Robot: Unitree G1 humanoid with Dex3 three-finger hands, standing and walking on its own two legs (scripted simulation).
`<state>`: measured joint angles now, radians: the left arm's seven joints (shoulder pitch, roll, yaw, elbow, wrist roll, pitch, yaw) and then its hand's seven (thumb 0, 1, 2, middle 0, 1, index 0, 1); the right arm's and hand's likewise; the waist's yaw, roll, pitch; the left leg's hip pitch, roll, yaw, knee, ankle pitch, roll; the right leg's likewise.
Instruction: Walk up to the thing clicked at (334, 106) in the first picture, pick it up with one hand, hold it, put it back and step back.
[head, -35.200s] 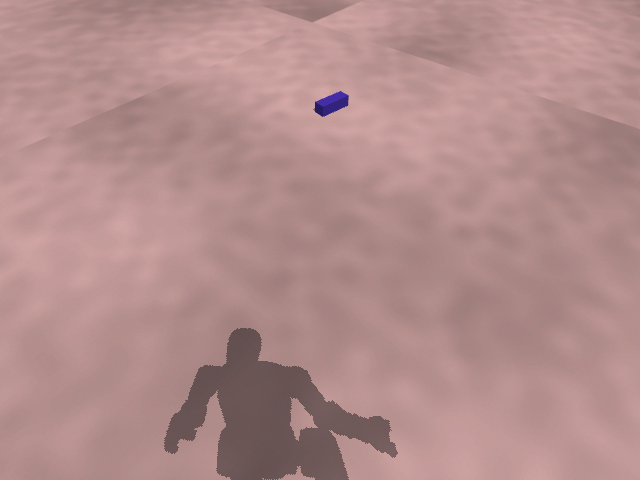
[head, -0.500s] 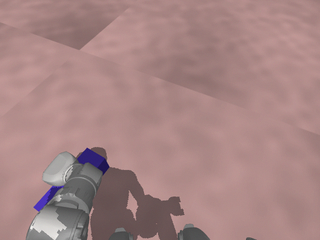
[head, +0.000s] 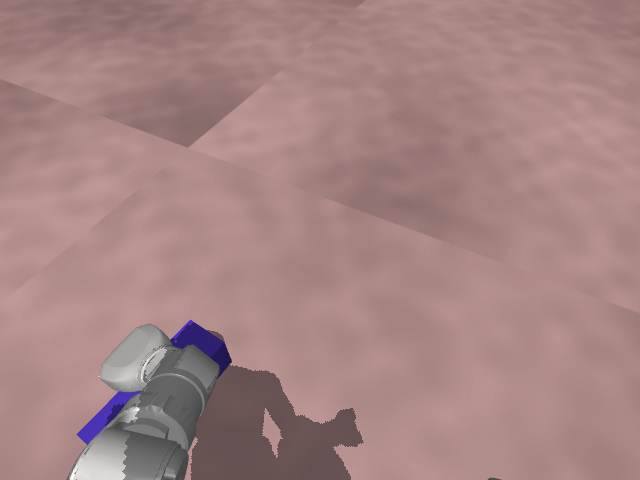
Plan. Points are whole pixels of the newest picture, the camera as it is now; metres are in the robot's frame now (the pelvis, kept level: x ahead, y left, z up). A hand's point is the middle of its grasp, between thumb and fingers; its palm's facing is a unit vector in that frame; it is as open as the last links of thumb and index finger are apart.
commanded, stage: hold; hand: left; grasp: from above
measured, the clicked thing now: (163, 393) +0.30 +0.23 -0.12
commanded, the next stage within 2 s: crouch in 1.76 s
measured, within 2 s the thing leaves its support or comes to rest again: neither
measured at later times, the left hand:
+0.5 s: hand (160, 367) +0.31 +0.22 -0.05, palm faces -0.20 -0.40 -0.89, open 9.9 cm
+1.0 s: hand (163, 365) +0.31 +0.21 -0.03, palm faces -0.19 -0.40 -0.90, open 10.1 cm
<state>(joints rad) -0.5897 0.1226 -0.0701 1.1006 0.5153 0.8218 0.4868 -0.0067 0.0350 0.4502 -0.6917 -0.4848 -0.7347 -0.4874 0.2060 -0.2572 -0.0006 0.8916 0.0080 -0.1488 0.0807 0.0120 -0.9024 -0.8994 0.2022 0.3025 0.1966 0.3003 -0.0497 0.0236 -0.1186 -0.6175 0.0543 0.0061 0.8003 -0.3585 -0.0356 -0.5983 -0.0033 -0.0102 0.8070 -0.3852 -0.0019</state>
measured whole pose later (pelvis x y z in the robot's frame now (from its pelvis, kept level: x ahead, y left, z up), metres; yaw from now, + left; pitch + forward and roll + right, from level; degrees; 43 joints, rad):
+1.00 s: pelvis +0.01 +0.00 +0.02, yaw +0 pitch +5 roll +0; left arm -0.54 0.08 -0.13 0.96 0.51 0.93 0.46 -0.03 -0.06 0.60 -0.66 -0.61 -0.68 -0.64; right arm 0.14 -0.26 0.01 0.85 0.02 -0.12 0.11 0.01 -0.91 -0.90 0.20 0.30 0.20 0.30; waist -0.01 0.03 -0.08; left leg -0.42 0.05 0.02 0.65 -0.32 -0.04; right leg -0.41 -0.01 -0.01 0.67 -0.35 0.00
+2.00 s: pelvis +0.01 +0.00 +0.02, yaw +0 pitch +5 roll +1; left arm -0.54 0.05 -0.14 0.96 0.51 0.96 0.47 -0.03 -0.05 0.60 -0.65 -0.60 -0.67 -0.64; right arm 0.11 -0.26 0.01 0.86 0.02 -0.12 0.11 0.01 -0.88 -0.90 0.20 0.30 0.20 0.30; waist 0.00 0.03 -0.08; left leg -0.40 0.05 0.02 0.61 -0.29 -0.04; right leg -0.39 -0.01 0.00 0.64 -0.33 0.00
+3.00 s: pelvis -0.07 +0.01 -0.28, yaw -3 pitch +38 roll -3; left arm -0.96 0.33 0.24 1.47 0.58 0.50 0.75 -0.02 -0.04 0.58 -0.62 -0.66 -0.65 -0.68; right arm 0.13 -0.25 -0.04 0.93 -0.14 -0.17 0.17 0.01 -0.89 -0.90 0.20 0.30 0.20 0.30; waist -0.18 0.05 -0.21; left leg -1.98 0.06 -0.07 1.96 -0.64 -0.04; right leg -1.94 0.01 -0.03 1.94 -0.66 0.01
